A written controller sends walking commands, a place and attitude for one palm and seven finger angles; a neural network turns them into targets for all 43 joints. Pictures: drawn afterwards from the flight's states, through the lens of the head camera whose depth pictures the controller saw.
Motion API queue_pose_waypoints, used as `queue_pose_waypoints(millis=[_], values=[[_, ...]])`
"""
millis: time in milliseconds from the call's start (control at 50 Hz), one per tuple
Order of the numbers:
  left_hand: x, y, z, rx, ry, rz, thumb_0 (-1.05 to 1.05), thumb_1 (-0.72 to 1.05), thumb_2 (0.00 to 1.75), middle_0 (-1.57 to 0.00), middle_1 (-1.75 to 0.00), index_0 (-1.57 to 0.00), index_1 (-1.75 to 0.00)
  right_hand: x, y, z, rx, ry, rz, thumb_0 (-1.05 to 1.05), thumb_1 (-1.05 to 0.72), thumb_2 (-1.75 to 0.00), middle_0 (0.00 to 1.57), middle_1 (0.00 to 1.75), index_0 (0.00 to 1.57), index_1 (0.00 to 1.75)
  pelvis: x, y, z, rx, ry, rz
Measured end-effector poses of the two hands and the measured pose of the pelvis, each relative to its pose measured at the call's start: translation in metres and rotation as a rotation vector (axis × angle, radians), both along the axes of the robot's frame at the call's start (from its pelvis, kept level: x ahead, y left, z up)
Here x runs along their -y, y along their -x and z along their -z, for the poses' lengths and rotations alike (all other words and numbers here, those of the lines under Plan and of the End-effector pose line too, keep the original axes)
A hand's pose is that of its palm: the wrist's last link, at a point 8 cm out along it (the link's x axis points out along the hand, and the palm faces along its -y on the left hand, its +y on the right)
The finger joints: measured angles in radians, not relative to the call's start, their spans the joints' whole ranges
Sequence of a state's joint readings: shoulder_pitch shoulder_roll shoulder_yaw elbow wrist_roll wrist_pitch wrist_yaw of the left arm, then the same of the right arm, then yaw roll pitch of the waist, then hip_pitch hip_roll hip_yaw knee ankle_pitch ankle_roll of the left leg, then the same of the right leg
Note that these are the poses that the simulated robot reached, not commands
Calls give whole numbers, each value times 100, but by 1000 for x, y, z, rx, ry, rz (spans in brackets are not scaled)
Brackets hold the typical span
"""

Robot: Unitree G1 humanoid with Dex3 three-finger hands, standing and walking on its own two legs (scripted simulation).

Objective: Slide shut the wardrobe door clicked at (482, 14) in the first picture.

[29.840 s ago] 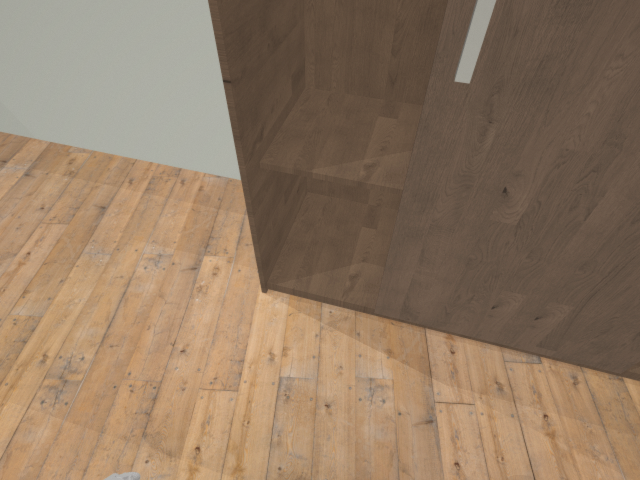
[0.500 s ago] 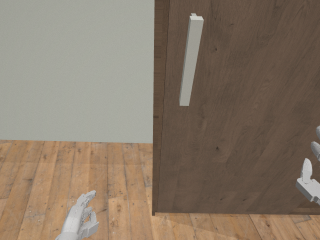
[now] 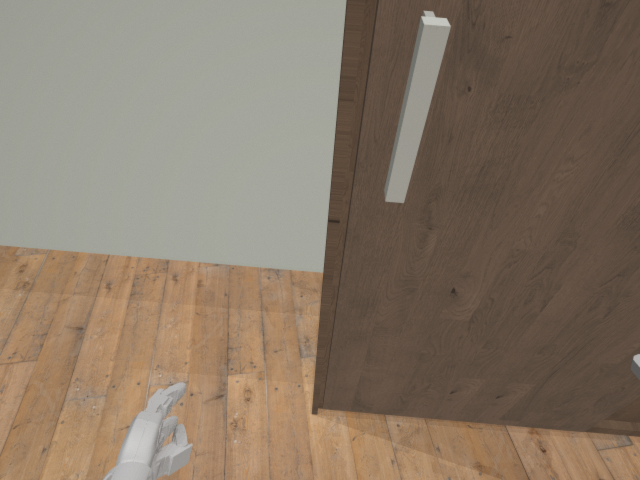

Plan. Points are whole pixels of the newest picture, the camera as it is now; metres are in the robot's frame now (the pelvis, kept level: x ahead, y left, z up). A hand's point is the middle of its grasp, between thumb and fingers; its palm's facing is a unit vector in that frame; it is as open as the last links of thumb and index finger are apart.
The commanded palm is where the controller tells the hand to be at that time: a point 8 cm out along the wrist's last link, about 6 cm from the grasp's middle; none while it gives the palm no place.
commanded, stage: step back with the hand held close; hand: right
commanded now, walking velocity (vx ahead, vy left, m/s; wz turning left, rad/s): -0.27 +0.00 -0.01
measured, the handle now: (409, 115) +0.45 -0.09 +0.26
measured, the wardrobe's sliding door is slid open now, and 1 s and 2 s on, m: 0.01 0.01 0.01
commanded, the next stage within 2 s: stop stepping back and stand still in 1.26 s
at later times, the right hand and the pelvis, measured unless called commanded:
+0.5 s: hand out of the picture +0.12 -0.29 +0.15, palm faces +0.47 +0.76 -0.45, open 7.4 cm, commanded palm +0.06 -0.32 +0.17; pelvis -0.08 -0.02 -0.02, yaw +0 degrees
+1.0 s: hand out of the picture +0.03 -0.31 +0.16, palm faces +0.47 +0.78 -0.42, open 7.4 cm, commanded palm -0.05 -0.35 +0.17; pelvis -0.16 -0.04 -0.03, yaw -4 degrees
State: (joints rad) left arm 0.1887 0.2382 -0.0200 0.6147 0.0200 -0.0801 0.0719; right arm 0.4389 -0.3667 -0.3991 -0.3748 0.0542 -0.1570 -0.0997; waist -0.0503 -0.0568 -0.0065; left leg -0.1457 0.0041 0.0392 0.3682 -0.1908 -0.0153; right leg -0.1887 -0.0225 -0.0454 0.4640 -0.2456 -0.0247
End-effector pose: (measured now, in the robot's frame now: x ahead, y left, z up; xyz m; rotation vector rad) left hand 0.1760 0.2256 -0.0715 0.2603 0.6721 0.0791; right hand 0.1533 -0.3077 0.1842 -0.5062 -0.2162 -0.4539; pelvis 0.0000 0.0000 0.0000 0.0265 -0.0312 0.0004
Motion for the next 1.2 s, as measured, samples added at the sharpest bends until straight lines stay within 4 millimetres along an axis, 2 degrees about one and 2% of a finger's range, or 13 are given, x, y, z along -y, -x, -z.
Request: queue_pose_waypoints(millis=[100, 180, 320, 480, 600, 680, 760, 840, 940, 1020, 1100, 1200], values=[[-8, 14, 0, -8, -16, -67, 1, 90, 90, -20, -30, -21, -30, -6, 0, 11, -61, 9, -64, 1, -89, -90, 21, 31, 20, 30, 7, 10, 1, -27, 9, -14], [-8, 29, -2, -14, -27, -103, 1, 90, 90, -20, -30, -20, -30, -5, 7, 16, -83, 26, -97, 1, -89, -90, 21, 31, 21, 30, 12, 21, 3, -31, 13, -19], [0, 58, -2, -10, -41, -100, 1, 90, 90, -20, -30, -20, -30, 7, 34, 11, -18, 72, -92, 1, -89, -90, 22, 31, 21, 30, 17, 45, 9, -23, 9, -14], [10, 88, 10, 7, -36, -64, 1, 90, 90, -20, -30, -21, -30, 15, 70, 14, 76, 97, -48, 1, -89, -90, 22, 31, 21, 30, 20, 72, 21, -7, 0, -1], [15, 114, 13, -14, -53, -54, 1, 90, 90, -20, -30, -21, -30, 16, 86, 18, 127, 57, -60, 1, -89, -90, 21, 31, 21, 30, 23, 90, 23, -7, -8, 6], [18, 129, 12, -10, -62, -54, 1, 90, 90, -20, -30, -21, -30, 19, 97, 15, 144, 92, -75, 1, -89, -90, 22, 31, 21, 30, 25, 101, 25, -1, -26, 41], [19, 136, 15, -6, -61, -35, 1, 90, 90, -20, -30, -21, -30, 27, 118, 10, 160, 164, -54, 1, -89, -90, 22, 31, 21, 30, 23, 111, 29, -13, -33, 59], [21, 142, 16, -10, -64, -13, 1, 90, 90, -20, -30, -21, -30, 30, 138, 12, 169, 133, -45, 1, -89, -90, 22, 31, 21, 30, 25, 129, 29, -9, -37, 54], [28, 154, 9, 6, -90, -13, 1, 90, 90, -20, -30, -21, -30, 32, 158, 18, 184, 88, -89, 1, -89, -90, 21, 31, 21, 30, 36, 148, 29, -2, -42, 58], [40, 166, 1, 39, -98, -8, 1, 90, 90, -20, -30, -21, -30, 45, 175, 13, 185, 119, -88, 1, -89, -90, 22, 31, 21, 30, 42, 170, 26, 4, -86, 79], [56, 182, -6, 52, -63, 19, 1, 90, 90, -20, -30, -21, -30, 59, 207, 0, 221, 117, -52, 1, -89, -90, 22, 31, 21, 30, 45, 188, 20, -6, -107, 87], [72, 205, -2, 69, -45, 58, 1, 90, 90, -20, -30, -21, -30, 63, 248, 4, 233, 82, -19, 1, -89, -90, 21, 31, 21, 30, 52, 222, 25, -34, -43, 3]])
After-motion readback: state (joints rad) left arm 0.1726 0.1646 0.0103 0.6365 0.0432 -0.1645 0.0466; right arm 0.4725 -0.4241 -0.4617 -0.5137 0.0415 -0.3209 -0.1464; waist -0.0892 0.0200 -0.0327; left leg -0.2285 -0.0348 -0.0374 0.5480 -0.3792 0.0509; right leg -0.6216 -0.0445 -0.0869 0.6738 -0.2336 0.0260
